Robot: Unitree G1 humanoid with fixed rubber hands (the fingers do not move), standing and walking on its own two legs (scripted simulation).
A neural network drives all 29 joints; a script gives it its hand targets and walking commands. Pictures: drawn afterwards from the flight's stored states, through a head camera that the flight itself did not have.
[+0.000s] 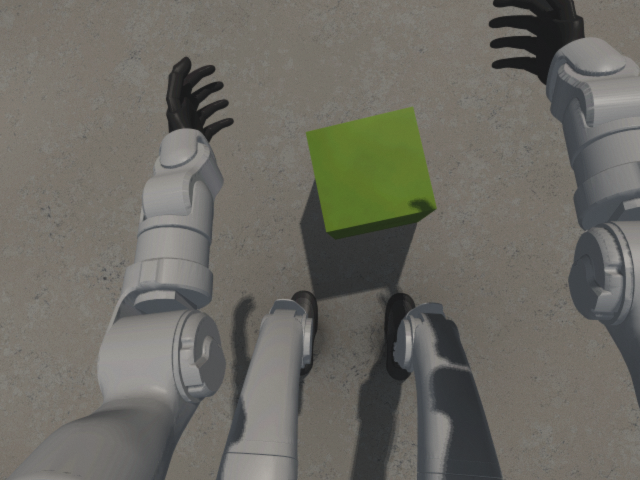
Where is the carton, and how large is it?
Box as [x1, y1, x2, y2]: [306, 107, 436, 239]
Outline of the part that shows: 412,107 306,132 326,231 335,239 416,222 436,208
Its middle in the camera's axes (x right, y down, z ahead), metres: +0.11 -0.12 +0.86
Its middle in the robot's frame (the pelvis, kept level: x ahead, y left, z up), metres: +0.51 -0.01 -0.51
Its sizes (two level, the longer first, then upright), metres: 0.210 0.200 0.250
